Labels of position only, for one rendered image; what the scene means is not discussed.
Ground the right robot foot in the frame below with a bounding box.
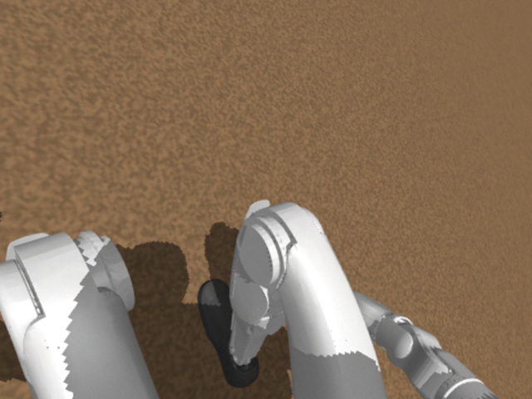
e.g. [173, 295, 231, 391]
[198, 279, 259, 388]

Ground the right robot hand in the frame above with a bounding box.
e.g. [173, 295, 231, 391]
[353, 290, 395, 343]

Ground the right robot arm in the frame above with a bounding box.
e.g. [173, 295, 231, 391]
[376, 314, 499, 399]

